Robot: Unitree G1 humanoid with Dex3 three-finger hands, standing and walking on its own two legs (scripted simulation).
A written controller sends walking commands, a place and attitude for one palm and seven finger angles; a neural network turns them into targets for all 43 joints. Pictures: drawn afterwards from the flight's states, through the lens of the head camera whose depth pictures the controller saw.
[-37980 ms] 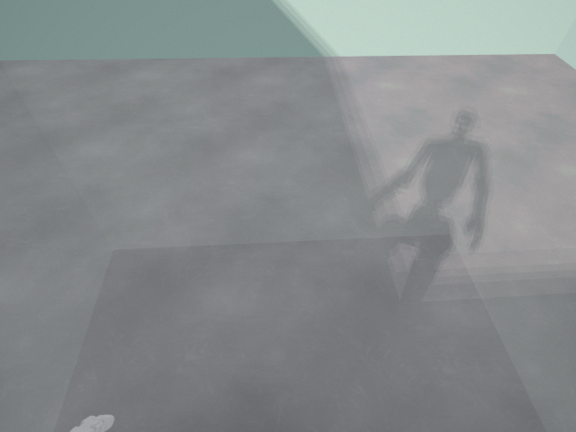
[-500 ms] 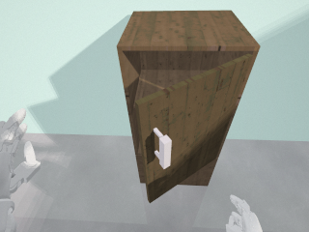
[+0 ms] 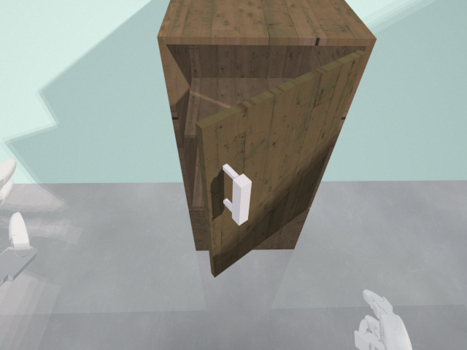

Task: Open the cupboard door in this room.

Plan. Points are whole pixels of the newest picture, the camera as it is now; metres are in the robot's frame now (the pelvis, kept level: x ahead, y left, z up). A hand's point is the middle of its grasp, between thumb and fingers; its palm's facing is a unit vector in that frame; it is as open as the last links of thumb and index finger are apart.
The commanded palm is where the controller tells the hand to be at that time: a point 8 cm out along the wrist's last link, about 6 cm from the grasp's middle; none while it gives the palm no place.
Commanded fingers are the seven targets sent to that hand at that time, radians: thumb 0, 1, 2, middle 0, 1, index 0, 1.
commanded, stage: step back with the hand held close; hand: left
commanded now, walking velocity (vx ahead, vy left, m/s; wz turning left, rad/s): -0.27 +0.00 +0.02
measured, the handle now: (234, 194) +0.40 +0.03 +0.03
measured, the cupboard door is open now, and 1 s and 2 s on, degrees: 37 37 37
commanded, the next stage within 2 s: stop stepping back and stand still in 1.08 s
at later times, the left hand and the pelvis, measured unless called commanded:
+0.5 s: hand out of the picture +0.14 +0.28 +0.16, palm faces +0.46 -0.77 -0.44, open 7.4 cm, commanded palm +0.07 +0.32 +0.18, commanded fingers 0.00 0.90 0.90 -0.20 -0.30 -0.20 -0.30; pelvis -0.06 +0.02 -0.02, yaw +2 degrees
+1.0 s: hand out of the picture +0.06 +0.21 +0.17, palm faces +0.20 -0.77 -0.60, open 7.4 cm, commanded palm +0.00 +0.26 +0.18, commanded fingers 0.00 0.90 0.90 -0.20 -0.30 -0.20 -0.30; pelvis -0.16 -0.03 +0.00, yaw -4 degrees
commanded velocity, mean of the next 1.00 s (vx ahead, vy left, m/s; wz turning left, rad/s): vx -0.36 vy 0.00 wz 0.03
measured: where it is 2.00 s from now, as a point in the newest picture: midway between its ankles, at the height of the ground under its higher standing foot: outside the picture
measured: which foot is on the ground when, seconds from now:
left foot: down 0.00-0.88, up 0.90-1.00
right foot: down 0.00-0.56, up 0.58-0.74, down 0.76-1.00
